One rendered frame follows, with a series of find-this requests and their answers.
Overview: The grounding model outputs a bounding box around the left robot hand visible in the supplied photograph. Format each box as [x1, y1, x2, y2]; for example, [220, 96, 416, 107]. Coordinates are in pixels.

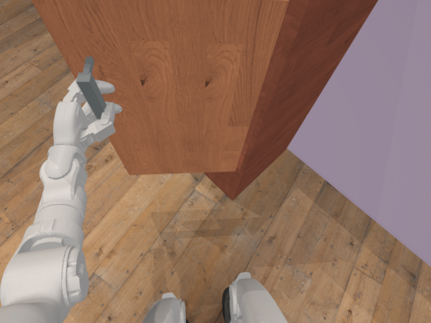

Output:
[53, 78, 123, 154]

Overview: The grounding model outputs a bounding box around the left robot shin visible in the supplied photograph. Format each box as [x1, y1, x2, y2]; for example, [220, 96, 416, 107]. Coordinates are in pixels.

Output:
[162, 293, 176, 299]

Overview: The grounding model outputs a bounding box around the left robot forearm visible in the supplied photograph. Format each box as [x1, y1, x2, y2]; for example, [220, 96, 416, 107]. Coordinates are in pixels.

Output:
[0, 144, 88, 306]

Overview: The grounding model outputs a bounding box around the handle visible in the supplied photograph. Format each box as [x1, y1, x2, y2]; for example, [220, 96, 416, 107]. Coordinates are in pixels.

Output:
[76, 57, 114, 126]

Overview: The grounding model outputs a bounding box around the left robot upper arm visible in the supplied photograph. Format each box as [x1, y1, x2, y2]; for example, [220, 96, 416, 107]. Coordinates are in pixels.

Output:
[0, 246, 89, 323]

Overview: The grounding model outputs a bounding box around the left robot thigh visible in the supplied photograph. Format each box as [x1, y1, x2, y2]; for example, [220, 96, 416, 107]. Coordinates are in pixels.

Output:
[142, 297, 186, 323]

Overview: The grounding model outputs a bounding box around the cupboard door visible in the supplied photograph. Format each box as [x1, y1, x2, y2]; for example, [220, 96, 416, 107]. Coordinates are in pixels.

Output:
[31, 0, 289, 175]

